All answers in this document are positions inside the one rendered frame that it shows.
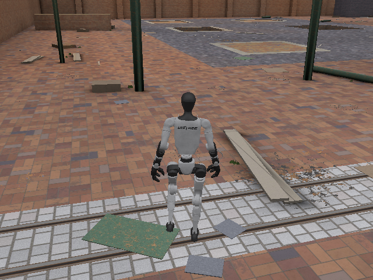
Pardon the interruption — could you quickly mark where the right robot upper arm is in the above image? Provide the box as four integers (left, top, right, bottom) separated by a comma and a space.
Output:
200, 118, 215, 151

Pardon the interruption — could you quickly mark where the left robot hand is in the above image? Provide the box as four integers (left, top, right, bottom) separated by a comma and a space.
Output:
151, 167, 164, 182

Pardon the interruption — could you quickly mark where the left robot foot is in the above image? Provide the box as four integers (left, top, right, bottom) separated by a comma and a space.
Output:
166, 221, 174, 232

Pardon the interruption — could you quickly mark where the robot right forearm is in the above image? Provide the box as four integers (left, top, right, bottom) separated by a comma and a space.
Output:
209, 142, 220, 166

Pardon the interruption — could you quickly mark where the left robot upper arm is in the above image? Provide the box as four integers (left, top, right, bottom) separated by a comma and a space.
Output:
159, 117, 176, 150

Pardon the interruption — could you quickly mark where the robot left forearm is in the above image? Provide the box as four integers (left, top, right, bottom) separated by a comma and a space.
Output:
152, 141, 165, 169

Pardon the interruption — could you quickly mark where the right robot hand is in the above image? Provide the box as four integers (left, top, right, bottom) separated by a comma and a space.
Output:
207, 164, 220, 178

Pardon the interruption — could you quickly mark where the left robot thigh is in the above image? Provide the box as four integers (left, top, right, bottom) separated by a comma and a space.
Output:
167, 162, 179, 195

